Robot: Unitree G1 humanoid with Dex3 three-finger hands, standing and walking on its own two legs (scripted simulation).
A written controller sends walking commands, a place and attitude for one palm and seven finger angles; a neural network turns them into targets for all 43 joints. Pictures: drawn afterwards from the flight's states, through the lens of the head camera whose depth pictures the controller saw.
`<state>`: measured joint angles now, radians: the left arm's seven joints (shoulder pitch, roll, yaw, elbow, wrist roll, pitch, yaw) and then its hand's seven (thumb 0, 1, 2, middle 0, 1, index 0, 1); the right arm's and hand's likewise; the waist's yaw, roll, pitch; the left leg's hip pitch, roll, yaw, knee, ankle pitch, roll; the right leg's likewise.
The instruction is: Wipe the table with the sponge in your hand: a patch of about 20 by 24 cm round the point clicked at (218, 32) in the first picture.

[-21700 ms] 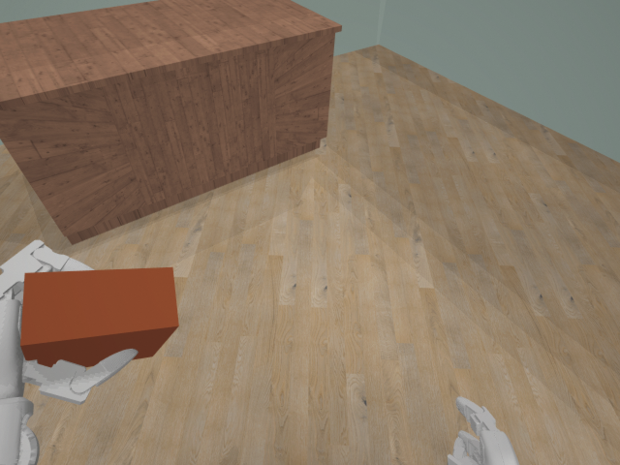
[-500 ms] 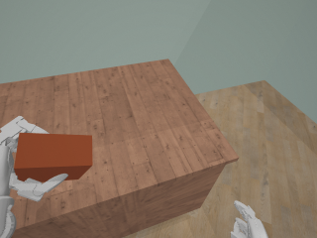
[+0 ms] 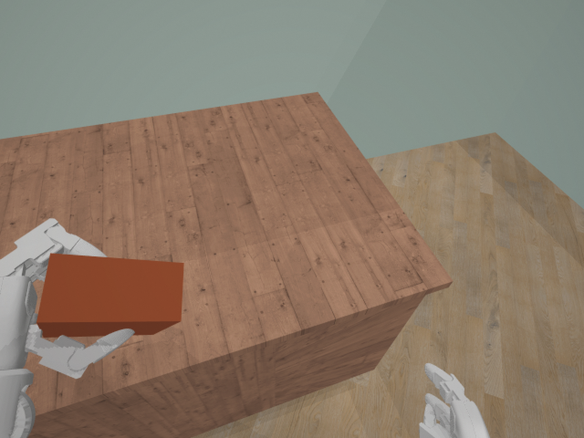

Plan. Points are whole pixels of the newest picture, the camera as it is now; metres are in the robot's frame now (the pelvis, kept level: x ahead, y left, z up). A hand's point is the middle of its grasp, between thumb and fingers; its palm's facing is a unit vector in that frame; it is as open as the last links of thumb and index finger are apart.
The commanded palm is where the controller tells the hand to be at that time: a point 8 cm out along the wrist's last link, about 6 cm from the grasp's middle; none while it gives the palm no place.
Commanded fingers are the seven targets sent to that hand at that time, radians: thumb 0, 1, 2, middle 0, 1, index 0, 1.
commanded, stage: come to a stop and stand still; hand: left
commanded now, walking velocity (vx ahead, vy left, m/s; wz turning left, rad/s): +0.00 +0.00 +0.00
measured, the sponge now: (130, 301) +0.22 +0.20 +0.12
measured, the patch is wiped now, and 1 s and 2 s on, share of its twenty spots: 0.00 0.00 0.00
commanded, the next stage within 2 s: look again from close up in 0.60 s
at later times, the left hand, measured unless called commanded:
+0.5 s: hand (75, 268) +0.24 +0.25 +0.16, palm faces +0.36 -0.84 -0.40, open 10.1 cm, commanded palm +0.19 +0.28 +0.18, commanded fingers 0.00 0.10 1.30 -1.20 -1.60 -1.20 -1.60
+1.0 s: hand (85, 286) +0.22 +0.24 +0.15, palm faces +0.37 -0.84 -0.39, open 10.1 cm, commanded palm +0.17 +0.27 +0.18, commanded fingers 0.00 0.10 1.30 -1.20 -1.60 -1.20 -1.60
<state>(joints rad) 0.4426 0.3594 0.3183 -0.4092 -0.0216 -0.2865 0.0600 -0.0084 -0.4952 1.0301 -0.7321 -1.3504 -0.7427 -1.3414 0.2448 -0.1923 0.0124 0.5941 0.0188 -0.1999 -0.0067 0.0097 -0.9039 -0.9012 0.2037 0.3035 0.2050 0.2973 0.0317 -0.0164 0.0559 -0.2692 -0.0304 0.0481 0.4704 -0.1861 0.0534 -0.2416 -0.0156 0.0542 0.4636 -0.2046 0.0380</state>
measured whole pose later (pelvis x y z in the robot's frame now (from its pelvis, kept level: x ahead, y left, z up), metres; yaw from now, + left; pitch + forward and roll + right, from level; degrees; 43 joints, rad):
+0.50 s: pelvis +0.03 +0.00 +0.01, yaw +1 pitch +0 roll -1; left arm 0.44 0.40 0.37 -0.44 -0.04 -0.24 0.07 -0.01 -0.50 1.03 -0.74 -1.35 -0.75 -1.34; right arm 0.17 -0.18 0.02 0.56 0.01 -0.15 -0.03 0.01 -0.90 -0.90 0.20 0.30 0.21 0.30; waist 0.02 -0.04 0.03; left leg -0.23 -0.02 0.03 0.43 -0.20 0.04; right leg -0.18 0.00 0.03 0.37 -0.20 0.03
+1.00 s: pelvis +0.01 -0.01 +0.01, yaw +1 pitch +0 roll -1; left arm 0.44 0.35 0.34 -0.41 -0.03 -0.21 0.09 -0.01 -0.50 1.03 -0.74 -1.35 -0.75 -1.34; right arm 0.21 -0.20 0.02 0.59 0.01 -0.14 -0.04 0.01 -0.90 -0.90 0.20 0.30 0.21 0.30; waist 0.02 -0.01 0.04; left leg -0.24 0.00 0.02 0.42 -0.17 0.03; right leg -0.18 0.01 0.03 0.34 -0.16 0.02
